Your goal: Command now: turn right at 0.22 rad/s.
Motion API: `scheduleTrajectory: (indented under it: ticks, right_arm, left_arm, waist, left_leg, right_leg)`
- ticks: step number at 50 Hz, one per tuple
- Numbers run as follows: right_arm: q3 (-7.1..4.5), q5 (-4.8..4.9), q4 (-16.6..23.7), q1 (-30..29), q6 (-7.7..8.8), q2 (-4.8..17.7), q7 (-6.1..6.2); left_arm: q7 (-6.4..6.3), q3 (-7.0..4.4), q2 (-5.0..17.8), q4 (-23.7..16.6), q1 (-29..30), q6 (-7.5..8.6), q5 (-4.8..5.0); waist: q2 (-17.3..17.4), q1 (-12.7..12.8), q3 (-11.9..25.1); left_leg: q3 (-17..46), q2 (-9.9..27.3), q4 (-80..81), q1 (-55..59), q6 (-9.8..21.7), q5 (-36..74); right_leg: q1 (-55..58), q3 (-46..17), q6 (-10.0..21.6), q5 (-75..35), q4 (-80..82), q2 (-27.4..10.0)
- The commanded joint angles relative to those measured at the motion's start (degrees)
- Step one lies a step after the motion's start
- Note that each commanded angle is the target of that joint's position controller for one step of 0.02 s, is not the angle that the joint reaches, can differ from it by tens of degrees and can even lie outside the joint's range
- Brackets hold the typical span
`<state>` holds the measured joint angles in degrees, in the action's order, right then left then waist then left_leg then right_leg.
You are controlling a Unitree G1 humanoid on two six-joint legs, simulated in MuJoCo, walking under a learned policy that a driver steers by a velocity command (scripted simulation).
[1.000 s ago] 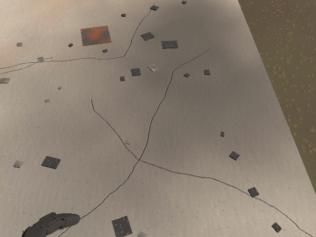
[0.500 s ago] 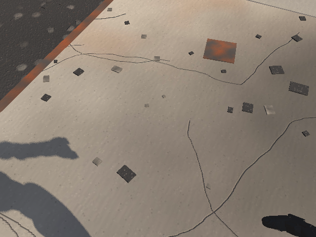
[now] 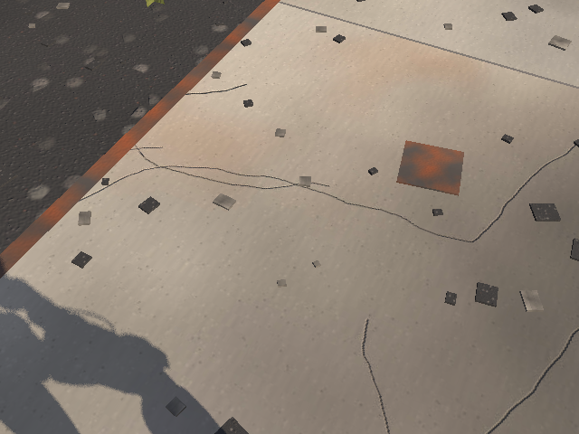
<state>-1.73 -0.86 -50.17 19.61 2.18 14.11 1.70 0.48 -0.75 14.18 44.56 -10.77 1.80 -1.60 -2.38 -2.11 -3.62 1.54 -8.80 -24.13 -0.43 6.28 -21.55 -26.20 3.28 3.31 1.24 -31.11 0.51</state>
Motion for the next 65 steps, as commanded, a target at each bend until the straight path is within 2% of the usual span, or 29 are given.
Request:
scheduleTrajectory:
  ticks: [1, 2, 3, 4, 6, 9, 14, 20, 23, 24, 25, 26, 27, 28, 30, 34, 41, 43, 44, 45, 46, 48, 49, 51, 53, 55, 58, 63, 65]
  right_arm:
    - [-2.40, 0.70, 5.38, -2.86, 0.32, 10.00, 1.22]
    - [-1.58, 0.82, 5.20, 5.88, -0.45, 4.25, 0.75]
    - [-1.30, -1.43, 3.32, 5.81, -1.77, 6.10, 0.60]
    - [-1.67, -1.32, 3.77, 1.56, -2.76, 7.27, 0.55]
    - [-1.82, -1.38, 5.27, -3.24, -4.33, 7.54, 0.38]
    - [-1.30, -0.92, 5.75, -2.30, -6.30, 5.37, 0.02]
    - [-1.16, -0.49, 6.42, -5.86, -6.77, 5.25, 0.53]
    - [-1.21, 1.02, 5.42, -2.87, -4.77, 5.45, 1.04]
    - [-1.69, 0.45, 3.24, 6.62, -3.22, 6.86, 2.13]
    - [-2.72, 0.37, 3.90, 4.56, -2.83, 11.14, 2.90]
    - [-3.63, -0.19, 7.90, -5.82, -2.95, 15.80, 2.96]
    - [-2.70, -1.56, 9.13, -10.90, -2.79, 12.19, 2.41]
    - [-1.58, -1.28, 9.66, -12.36, -2.36, 8.33, 2.20]
    - [-1.21, -1.06, 9.70, -13.65, -2.05, 7.17, 1.93]
    - [-1.20, -0.65, 10.11, -11.59, -1.77, 7.31, 1.78]
    - [-1.90, -0.40, 6.78, -0.71, -1.73, 9.02, 1.28]
    - [-2.57, -0.57, 4.76, -2.41, -2.29, 10.73, -0.22]
    - [-2.37, -0.07, 3.90, -2.92, -2.40, 9.79, -0.15]
    - [-1.71, 0.02, 4.35, -1.75, -2.00, 7.34, -0.32]
    - [-0.38, 0.61, 5.30, -1.81, -1.79, 2.82, -0.30]
    - [-0.66, 0.19, 3.89, -4.00, -2.56, 4.79, 0.32]
    - [-0.90, 0.15, 2.56, -4.92, -3.07, 5.37, 0.11]
    - [-0.78, -0.10, 1.47, -3.67, -2.99, 5.04, -0.39]
    - [-1.18, -0.92, 0.77, -5.19, -2.55, 6.50, -1.14]
    - [-1.35, -1.06, 2.05, -8.77, -2.57, 6.23, -2.12]
    - [-1.70, -0.54, 3.05, -10.14, -2.23, 6.04, -2.78]
    - [-2.01, -0.38, 2.54, -9.04, -1.24, 5.55, -3.38]
    - [-1.92, -0.24, 4.67, -11.42, -1.50, 4.95, -5.15]
    - [-2.30, -0.58, 3.48, -6.27, -1.36, 5.37, -5.40]
  left_arm:
    - [-0.81, -3.61, 12.76, 1.22, -17.90, 1.91, 0.18]
    - [-0.69, -4.23, 15.79, 0.24, -14.14, 0.92, 1.39]
    - [-0.40, -3.93, 12.72, -0.84, -11.84, 0.10, 3.44]
    - [-0.44, -3.74, 10.56, -1.89, -7.83, -0.80, 2.78]
    - [-0.85, -2.83, 7.52, -2.93, -3.08, -2.57, 1.76]
    - [-0.98, -3.53, 8.98, -2.82, -2.72, -3.85, 0.98]
    - [-0.65, -4.68, 10.31, -3.41, -2.09, -4.86, 0.64]
    - [-0.11, -5.93, 10.97, -3.37, -0.79, -6.01, 0.48]
    - [0.12, -6.00, 9.97, -4.46, 3.01, -5.91, 1.36]
    - [-0.04, -5.53, 7.16, -4.14, -0.48, -5.72, 2.16]
    - [-0.36, -5.77, 6.05, -4.59, -0.64, -5.34, 2.07]
    - [-0.62, -6.74, 11.21, -3.46, 0.96, -4.98, 0.03]
    - [-0.18, -6.87, 10.58, -2.62, -0.89, -4.94, -0.14]
    - [0.15, -6.56, 9.41, -1.74, -3.59, -5.15, -0.43]
    - [0.70, -6.01, 8.57, -0.71, -5.16, -5.77, -0.46]
    - [0.94, -4.64, 6.76, -2.84, 1.63, -6.16, 0.48]
    - [-0.52, -2.96, 5.08, -1.57, 0.74, -6.00, 2.22]
    - [-1.25, -2.57, 5.12, 0.21, -2.00, -4.91, 1.49]
    - [-1.75, -2.81, 8.04, 0.39, -2.93, -3.98, 0.34]
    - [-1.88, -3.14, 11.73, -0.11, 0.26, -3.52, 0.58]
    - [-1.70, -2.16, 7.96, 0.56, 0.72, -3.09, 0.71]
    - [-1.85, -1.11, 5.93, 0.99, 3.45, -2.56, 0.45]
    - [-2.26, -0.90, 5.86, 2.04, 2.70, -2.49, 0.72]
    - [-2.32, -2.43, 9.75, 3.82, -1.50, -3.00, 0.73]
    - [-2.22, -3.25, 11.14, 4.73, -4.23, -3.34, 0.09]
    - [-2.29, -3.51, 10.43, 5.65, -6.25, -2.40, -0.44]
    - [-2.31, -3.63, 8.94, 5.60, -4.57, -0.15, -0.24]
    - [-1.25, -4.34, 10.26, 6.11, -3.84, 1.53, -0.21]
    - [-0.89, -4.68, 11.22, 5.89, -2.79, 1.37, 0.18]
  waist:
    - [-2.07, 8.86, 12.46]
    - [-11.70, 1.80, 18.32]
    - [-4.17, 2.07, 20.15]
    - [-1.14, 2.15, 12.91]
    - [1.31, 0.92, 6.28]
    - [-1.21, 0.25, 8.77]
    - [-5.87, 2.70, 7.16]
    - [-8.55, 3.13, 7.45]
    - [-9.67, -1.45, 5.93]
    - [2.01, 1.16, 5.87]
    - [17.29, 3.05, 3.22]
    - [8.36, 3.89, -0.20]
    - [5.81, 5.87, 1.70]
    - [5.88, 7.47, 2.63]
    - [9.61, 5.75, 4.24]
    - [11.52, -0.38, 4.64]
    - [14.02, 0.51, 5.65]
    - [10.63, 2.67, 5.93]
    - [4.02, 1.87, 8.55]
    - [-6.99, -0.10, 6.08]
    - [-6.23, 2.20, 5.25]
    - [-6.25, 1.30, 2.97]
    - [-7.19, 0.83, 4.11]
    - [-8.48, 3.56, 1.93]
    - [-9.00, 5.65, -4.83]
    - [-5.60, 5.53, -7.61]
    - [-2.43, 3.72, -4.53]
    - [-4.58, 3.00, -2.40]
    - [-2.59, -0.03, -1.40]
  left_leg:
    - [-2.16, 6.34, -37.01, -10.65, -3.30, 28.56]
    - [-1.82, -2.49, -51.59, -24.28, -5.97, -16.91]
    - [3.78, 2.17, -53.52, -23.67, -6.04, -13.19]
    - [3.52, 3.34, -54.67, -26.18, -6.55, -10.54]
    - [3.37, 5.68, -49.66, -27.75, -7.27, -5.86]
    - [1.73, 4.65, -45.80, -23.70, -8.27, -2.24]
    - [1.49, 5.40, -32.31, -24.79, -8.65, -0.91]
    - [0.47, 2.57, -14.87, -15.31, -5.99, -3.75]
    - [-0.25, 2.32, 7.05, -2.74, -2.25, 0.26]
    - [12.24, 13.09, 15.45, -1.43, -0.36, -7.72]
    - [31.31, 29.44, 18.93, -10.36, 6.25, -12.23]
    - [25.18, 29.95, 16.73, -17.73, 8.29, -0.41]
    - [18.97, 25.85, 13.25, -19.32, 6.86, 10.25]
    - [12.73, 22.11, 10.62, -17.60, 4.67, 17.83]
    - [7.03, 18.76, 7.32, -11.34, 3.98, 27.30]
    - [7.99, 20.99, 3.35, 2.36, 5.96, 39.15]
    - [6.44, 20.97, -0.50, -2.48, 5.06, 43.60]
    - [5.12, 19.58, -2.94, -8.22, 0.78, 37.02]
    - [3.10, 17.45, -6.28, -14.92, -2.42, 26.22]
    - [-1.71, 11.00, -4.41, -19.49, -5.25, 6.16]
    - [-1.07, 11.68, -5.56, -15.01, -5.47, -2.32]
    - [-0.66, 10.59, -2.60, -13.35, -5.44, 2.80]
    - [-1.35, 10.19, -0.05, -11.11, -5.23, 6.72]
    - [-4.04, 7.38, -5.21, -14.50, -4.49, 2.79]
    - [-3.81, 7.64, -14.34, -24.62, -3.37, -4.15]
    - [0.02, 10.07, -23.14, -33.70, -2.36, -5.67]
    - [0.04, 11.40, -23.59, -35.10, -2.44, -1.67]
    - [-4.96, 10.64, -13.15, -21.74, -1.71, 2.70]
    - [-7.94, 7.93, -8.49, -11.33, -0.57, 5.52]
  right_leg:
    - [25.81, -14.90, 6.72, -42.34, 5.11, -11.34]
    - [34.32, -30.91, 18.23, -74.20, 3.47, -24.96]
    - [29.55, -30.86, 18.73, -62.56, 7.10, -23.44]
    - [22.91, -26.70, 17.57, -47.76, 8.77, -19.99]
    - [14.00, -21.91, 13.08, -28.69, 12.16, -13.73]
    - [8.83, -19.76, 10.09, -14.17, 13.74, -9.46]
    - [8.28, -25.62, 6.73, 19.08, 19.07, -7.20]
    - [8.10, -30.59, 3.34, 25.41, 21.94, -6.50]
    - [2.77, -27.92, -2.73, 26.63, 22.13, -1.33]
    - [-0.34, -21.95, -4.68, 29.29, 9.30, 3.51]
    - [-7.61, -9.22, -5.59, 30.24, -10.64, 12.27]
    - [-7.25, -10.11, -5.61, 27.60, -22.72, 6.50]
    - [-2.97, -10.36, -4.82, 24.56, -28.85, 6.62]
    - [-2.45, -9.79, -4.52, 21.80, -33.50, 6.30]
    - [-4.88, -7.56, -5.30, 21.12, -37.44, 5.75]
    - [-8.30, -7.67, -6.82, 24.72, -26.10, 4.97]
    - [10.18, -1.71, -4.01, 23.14, 0.41, 3.99]
    - [21.38, -3.92, -2.55, 6.11, 17.49, 1.46]
    - [29.98, -12.77, -1.37, 2.76, 18.62, -6.51]
    - [26.67, -21.54, 3.59, -16.25, 14.96, -16.49]
    - [22.17, -20.11, 6.98, -17.11, 13.10, -17.11]
    - [20.31, -16.93, 5.37, -11.43, 13.32, -12.86]
    - [20.74, -14.94, 3.85, -1.80, 14.46, -10.60]
    - [20.40, -16.67, 4.03, 26.15, 18.27, -9.02]
    - [18.95, -23.00, 7.35, 41.56, 24.27, -14.51]
    - [22.18, -25.43, 10.26, 38.39, 27.01, -18.82]
    - [27.14, -17.75, 9.36, 27.01, 26.12, -17.42]
    - [19.73, -6.96, 7.09, 19.97, 22.86, -15.71]
    - [13.53, -3.00, 5.77, 17.64, 16.22, -14.80]
